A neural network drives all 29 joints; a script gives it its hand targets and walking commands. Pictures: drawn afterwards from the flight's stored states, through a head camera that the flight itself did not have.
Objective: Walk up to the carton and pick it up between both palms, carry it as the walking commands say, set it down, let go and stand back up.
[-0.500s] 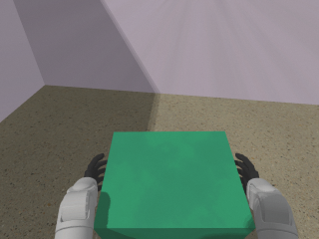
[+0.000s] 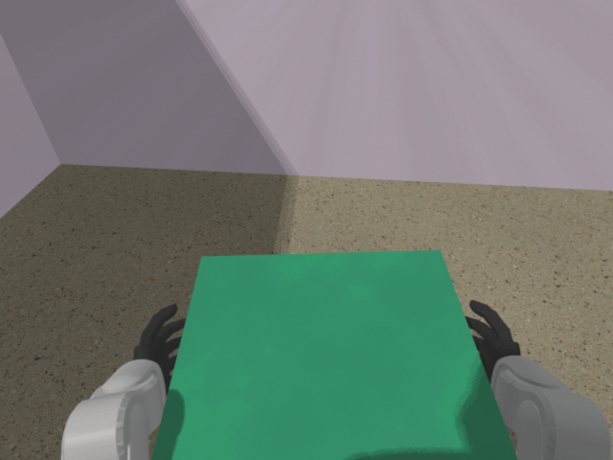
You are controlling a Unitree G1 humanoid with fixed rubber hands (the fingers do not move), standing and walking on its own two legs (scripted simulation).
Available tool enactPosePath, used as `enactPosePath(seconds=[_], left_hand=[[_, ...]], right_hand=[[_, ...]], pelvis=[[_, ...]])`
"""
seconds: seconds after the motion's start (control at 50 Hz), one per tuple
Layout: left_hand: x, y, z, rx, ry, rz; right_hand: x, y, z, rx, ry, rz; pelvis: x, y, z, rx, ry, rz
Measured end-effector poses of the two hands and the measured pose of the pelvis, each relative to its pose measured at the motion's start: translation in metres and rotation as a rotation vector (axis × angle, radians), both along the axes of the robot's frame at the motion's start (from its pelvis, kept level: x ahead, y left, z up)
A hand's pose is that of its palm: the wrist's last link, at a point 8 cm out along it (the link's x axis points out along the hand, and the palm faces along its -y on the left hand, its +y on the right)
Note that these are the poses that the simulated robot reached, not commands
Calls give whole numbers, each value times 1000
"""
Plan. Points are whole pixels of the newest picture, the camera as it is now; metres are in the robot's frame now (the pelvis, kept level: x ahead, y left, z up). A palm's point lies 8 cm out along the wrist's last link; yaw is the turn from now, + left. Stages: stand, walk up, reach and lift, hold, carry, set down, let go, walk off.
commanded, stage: carry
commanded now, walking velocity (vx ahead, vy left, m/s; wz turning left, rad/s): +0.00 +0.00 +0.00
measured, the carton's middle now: (324, 391) +0.24 -0.01 +0.02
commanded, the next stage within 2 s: none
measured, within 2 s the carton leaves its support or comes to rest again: neither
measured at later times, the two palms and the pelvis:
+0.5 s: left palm (165, 368) +0.24 +0.18 +0.07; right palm (495, 347) +0.26 -0.21 +0.09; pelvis +0.02 -0.02 +0.01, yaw +4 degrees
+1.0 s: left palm (153, 456) +0.15 +0.17 +0.07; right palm (464, 312) +0.31 -0.19 +0.09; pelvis +0.01 -0.10 -0.01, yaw +22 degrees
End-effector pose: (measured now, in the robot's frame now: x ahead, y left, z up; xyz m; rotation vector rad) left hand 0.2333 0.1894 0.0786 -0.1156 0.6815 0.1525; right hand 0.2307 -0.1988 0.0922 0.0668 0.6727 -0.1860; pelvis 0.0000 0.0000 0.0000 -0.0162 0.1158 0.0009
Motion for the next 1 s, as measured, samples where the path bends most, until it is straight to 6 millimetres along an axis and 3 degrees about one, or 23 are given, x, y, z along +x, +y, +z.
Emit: enactPosePath(seconds=[0.3,0.58,0.68,0.76,0.82,1.0], left_hand=[[12,-3,8,3,-8,32],[2,-12,-10,-17,28,89],[-3,-19,-14,8,23,114],[-14,-33,-18,-3,23,186],[-35,-38,-18,-21,38,262],[-83,-23,-8,-6,-29,434]], right_hand=[[25,-3,8,-6,-10,40],[35,-11,-7,-15,23,93],[40,-17,-21,30,23,105],[47,-29,-35,23,33,175],[55,-28,-29,-3,45,256],[79,11,-4,-18,-36,452]], pelvis=[[17,-10,8,4,-3,27],[16,-29,2,-2,4,103],[15,-50,-3,-2,13,133],[18,-66,-9,4,-14,220],[17,-77,-3,34,-30,264],[15,-97,-5,36,-36,373]])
